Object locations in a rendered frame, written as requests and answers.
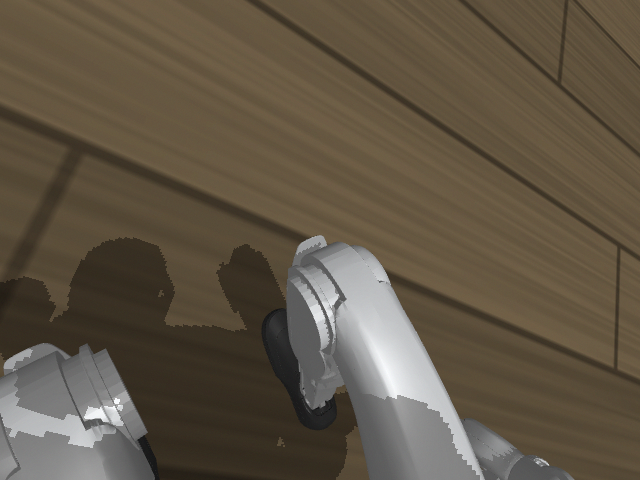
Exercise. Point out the right robot hand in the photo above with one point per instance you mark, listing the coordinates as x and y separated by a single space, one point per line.
495 455

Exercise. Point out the left robot foot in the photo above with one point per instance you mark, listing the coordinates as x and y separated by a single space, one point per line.
149 455

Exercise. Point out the right robot arm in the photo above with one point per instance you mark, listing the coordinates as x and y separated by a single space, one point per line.
532 467

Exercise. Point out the right robot foot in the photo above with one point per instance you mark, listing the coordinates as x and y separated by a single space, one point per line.
285 365

